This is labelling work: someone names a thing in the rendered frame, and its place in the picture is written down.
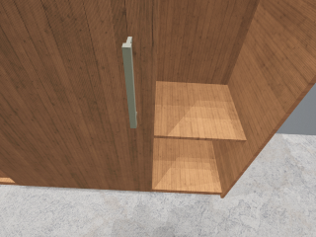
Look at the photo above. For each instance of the handle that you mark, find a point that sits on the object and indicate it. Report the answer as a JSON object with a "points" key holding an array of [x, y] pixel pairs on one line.
{"points": [[129, 81]]}

